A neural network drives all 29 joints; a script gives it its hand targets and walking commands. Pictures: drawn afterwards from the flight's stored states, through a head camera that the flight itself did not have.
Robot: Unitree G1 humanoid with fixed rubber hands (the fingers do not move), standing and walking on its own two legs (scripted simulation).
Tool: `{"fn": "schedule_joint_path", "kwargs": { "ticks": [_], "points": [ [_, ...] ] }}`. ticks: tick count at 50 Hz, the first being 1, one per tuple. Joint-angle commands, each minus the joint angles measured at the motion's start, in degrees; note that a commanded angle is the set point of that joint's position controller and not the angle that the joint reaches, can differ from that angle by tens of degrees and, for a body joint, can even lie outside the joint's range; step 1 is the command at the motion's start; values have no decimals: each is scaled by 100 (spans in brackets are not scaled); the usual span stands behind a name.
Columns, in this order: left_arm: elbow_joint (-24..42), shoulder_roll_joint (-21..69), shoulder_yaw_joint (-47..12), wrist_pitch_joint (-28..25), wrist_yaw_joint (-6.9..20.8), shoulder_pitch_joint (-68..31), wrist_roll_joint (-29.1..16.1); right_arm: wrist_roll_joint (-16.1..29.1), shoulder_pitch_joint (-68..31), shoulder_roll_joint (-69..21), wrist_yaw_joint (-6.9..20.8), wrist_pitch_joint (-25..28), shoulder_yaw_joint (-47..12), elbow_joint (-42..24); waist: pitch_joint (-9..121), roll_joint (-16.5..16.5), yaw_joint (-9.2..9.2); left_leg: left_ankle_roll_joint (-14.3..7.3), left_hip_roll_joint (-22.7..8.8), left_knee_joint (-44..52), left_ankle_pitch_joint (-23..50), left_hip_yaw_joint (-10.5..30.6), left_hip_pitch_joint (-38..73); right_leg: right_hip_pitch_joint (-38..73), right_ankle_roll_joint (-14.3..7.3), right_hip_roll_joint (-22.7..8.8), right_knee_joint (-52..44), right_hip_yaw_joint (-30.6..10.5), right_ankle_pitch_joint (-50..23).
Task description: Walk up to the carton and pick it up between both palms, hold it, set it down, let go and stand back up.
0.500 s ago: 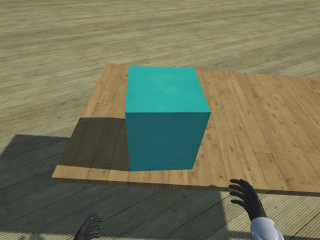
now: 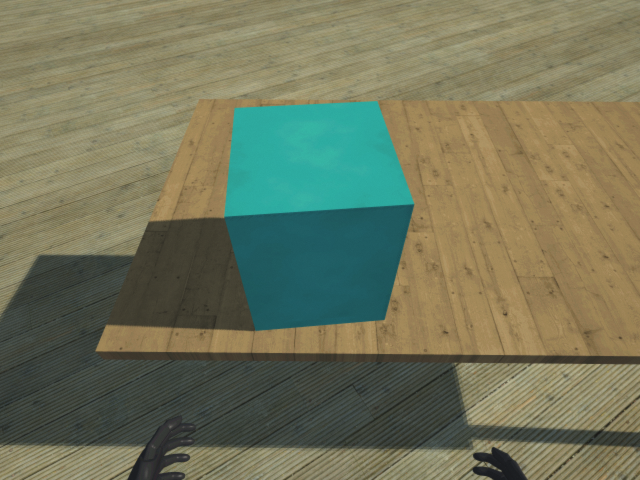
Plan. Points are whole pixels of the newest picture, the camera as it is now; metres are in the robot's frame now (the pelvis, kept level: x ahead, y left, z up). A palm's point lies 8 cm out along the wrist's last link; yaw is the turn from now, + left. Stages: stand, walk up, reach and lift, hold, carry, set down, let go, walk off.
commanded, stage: stand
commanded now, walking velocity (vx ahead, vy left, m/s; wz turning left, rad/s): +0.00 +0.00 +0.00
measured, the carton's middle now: (314, 220) +0.46 +0.03 +0.06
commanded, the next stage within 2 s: none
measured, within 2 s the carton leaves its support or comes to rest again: neither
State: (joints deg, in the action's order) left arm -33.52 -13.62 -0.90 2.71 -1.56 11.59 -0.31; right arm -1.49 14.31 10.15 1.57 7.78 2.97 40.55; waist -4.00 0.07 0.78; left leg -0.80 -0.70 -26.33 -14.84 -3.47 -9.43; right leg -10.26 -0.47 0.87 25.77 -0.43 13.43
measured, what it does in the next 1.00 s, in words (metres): stands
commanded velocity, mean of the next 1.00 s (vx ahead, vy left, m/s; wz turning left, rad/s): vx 0.00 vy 0.00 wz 0.00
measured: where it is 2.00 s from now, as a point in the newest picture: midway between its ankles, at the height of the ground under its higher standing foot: outside the picture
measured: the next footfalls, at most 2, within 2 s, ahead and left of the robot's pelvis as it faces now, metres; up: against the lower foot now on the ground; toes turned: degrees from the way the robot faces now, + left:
none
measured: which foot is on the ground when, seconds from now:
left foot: down 0.00-1.00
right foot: down 0.00-1.00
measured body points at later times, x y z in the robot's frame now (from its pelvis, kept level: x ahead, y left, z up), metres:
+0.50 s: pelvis -0.01 +0.00 +0.00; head -0.02 +0.01 +0.45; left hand +0.04 +0.26 -0.13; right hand +0.07 -0.25 -0.13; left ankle -0.01 +0.11 -0.74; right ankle +0.00 -0.12 -0.74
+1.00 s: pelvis -0.04 +0.01 +0.00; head -0.05 +0.01 +0.45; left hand -0.05 +0.26 -0.15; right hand -0.02 -0.24 -0.14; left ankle -0.01 +0.11 -0.74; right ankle +0.00 -0.12 -0.74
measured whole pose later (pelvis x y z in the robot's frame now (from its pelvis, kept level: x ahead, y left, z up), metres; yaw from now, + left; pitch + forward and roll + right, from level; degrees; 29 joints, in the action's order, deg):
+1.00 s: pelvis -0.04 +0.01 +0.00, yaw +2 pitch -3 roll +0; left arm -53.6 -12.7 -0.5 -0.7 -0.7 22.8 0.8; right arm 0.0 23.5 13.3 -0.9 0.8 0.3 50.8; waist -0.5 0.4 -0.1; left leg -2.2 1.6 -26.9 -11.3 -1.7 -12.9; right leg -13.0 1.1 -1.5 26.7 0.8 10.9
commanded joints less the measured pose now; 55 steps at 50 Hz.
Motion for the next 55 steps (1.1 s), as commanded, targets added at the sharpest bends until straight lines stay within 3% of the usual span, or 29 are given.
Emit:
{"fn": "schedule_joint_path", "kwargs": {
  "ticks": [1,3,5,10,12,18,24,30,34,35,39,55],
  "points": [
    [146,-694,527,-502,132,246,213,143,98,946,-160,-321,156,-468,1327,73,-161,-159,-583,28,1750,543,324,344,-103,-669,-78,-413,-1448],
    [103,-627,515,-523,148,204,185,111,200,914,-137,-391,145,-451,772,-139,-134,-123,-527,139,1138,589,-48,92,-120,-643,-247,-429,-1093],
    [15,-622,503,-526,159,204,185,99,264,940,-127,-405,119,-415,362,-150,-113,-130,-519,244,956,644,-264,-114,-118,-656,-288,-475,-1059],
    [-142,-688,469,-597,149,391,150,58,438,1125,-156,-400,104,-353,272,-59,-96,-139,-560,257,1440,746,-180,-147,-107,-680,-310,-440,-1307],
    [-204,-714,459,-614,139,465,173,88,530,1122,-174,-394,71,-313,471,128,-70,-140,-543,224,1712,744,-50,-6,-114,-712,-266,-461,-1585],
    [-457,-740,416,-567,127,657,137,77,747,1196,-198,-450,44,-184,148,55,-69,-137,-537,380,1031,787,-302,-104,-82,-681,-393,-403,-817],
    [-742,-787,360,-560,106,884,115,81,830,1202,-229,-443,-10,-72,339,25,-87,-148,-517,353,1121,806,-143,-6,-66,-697,-389,-383,-794],
    [-944,-750,326,-468,107,1012,106,103,1019,1167,-254,-523,-81,131,-358,41,-53,-136,-502,682,-37,923,-726,-326,-51,-636,-546,-387,121],
    [-1102,-762,333,-491,98,1123,103,113,1021,1184,-265,-499,-69,252,-85,-23,-75,-118,-486,713,-147,956,-642,-236,-45,-650,-500,-356,143],
    [-1204,-673,261,-485,86,1120,105,163,974,1207,-268,-498,-75,274,-210,125,-126,-95,-503,808,-295,1060,-762,-217,2,-613,-469,-424,121],
    [-1391,-695,252,-463,65,1266,118,163,1017,1176,-279,-528,-76,397,-279,97,-135,-87,-509,1003,-856,1148,-1002,-169,34,-575,-430,-394,299],
    [-1851,-591,239,-436,13,1486,98,133,1184,1068,-310,-624,-48,818,-310,27,-83,-64,-457,966,-1189,1149,-1007,-568,33,-546,-499,-478,786]
  ]
}}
